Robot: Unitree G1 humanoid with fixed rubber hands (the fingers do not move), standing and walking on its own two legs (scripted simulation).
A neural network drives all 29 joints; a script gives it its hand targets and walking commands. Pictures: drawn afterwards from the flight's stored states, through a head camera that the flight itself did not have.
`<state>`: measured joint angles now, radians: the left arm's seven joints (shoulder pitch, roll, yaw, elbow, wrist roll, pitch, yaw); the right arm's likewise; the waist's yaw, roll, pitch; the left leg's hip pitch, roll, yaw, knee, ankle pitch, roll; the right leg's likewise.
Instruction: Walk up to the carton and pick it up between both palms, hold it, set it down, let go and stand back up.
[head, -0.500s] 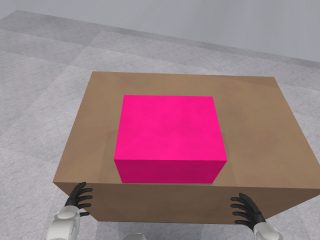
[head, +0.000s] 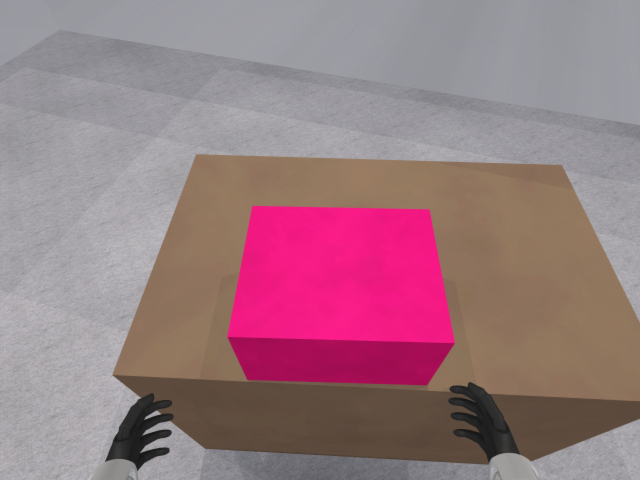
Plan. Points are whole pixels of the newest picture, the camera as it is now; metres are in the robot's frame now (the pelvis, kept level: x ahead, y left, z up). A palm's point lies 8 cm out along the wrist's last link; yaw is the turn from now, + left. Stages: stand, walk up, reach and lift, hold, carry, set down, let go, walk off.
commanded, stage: reach and lift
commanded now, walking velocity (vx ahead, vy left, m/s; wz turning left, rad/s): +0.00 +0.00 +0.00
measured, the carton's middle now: (338, 294) +0.39 +0.02 -0.07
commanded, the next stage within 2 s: none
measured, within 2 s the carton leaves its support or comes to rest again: neither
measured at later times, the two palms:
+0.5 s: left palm (136, 434) +0.17 +0.27 -0.06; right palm (511, 438) +0.18 -0.20 -0.06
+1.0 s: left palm (132, 423) +0.18 +0.27 -0.05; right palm (514, 435) +0.19 -0.20 -0.05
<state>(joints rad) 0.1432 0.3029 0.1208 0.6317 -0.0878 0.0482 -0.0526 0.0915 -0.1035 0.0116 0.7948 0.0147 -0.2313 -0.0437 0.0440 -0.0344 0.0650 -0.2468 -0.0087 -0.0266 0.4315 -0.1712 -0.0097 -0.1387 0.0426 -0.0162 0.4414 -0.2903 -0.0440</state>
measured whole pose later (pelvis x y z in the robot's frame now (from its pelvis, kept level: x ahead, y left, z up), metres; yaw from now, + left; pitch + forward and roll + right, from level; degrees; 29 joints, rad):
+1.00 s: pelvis +0.01 +0.01 -0.01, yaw -1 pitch -1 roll +0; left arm 0.16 0.33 -0.04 0.70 -0.27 -0.53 -0.04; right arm 0.15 -0.15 0.06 0.80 0.27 -0.58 0.01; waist 0.04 -0.05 0.02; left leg -0.27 -0.01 -0.01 0.52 -0.23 0.00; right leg -0.16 0.04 0.00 0.50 -0.33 -0.03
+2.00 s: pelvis +0.01 +0.01 +0.00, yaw -2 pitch +4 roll +0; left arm -0.38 0.40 0.02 0.75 -0.30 -0.08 -0.07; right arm -0.33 -0.31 0.11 0.72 0.43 -0.12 -0.05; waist 0.03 -0.03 -0.06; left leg -0.32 0.00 0.01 0.42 -0.17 0.01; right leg -0.20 0.05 0.02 0.39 -0.26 -0.03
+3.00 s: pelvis -0.01 +0.02 -0.04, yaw -2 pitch +26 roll -3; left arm -0.79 0.36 -0.06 1.37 -0.33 -0.42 -0.05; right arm -0.73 -0.30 0.16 1.27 0.48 -0.38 -0.01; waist 0.02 0.01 -0.27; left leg -0.95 0.01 -0.03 0.75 -0.24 0.00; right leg -0.83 0.07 -0.03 0.72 -0.34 -0.02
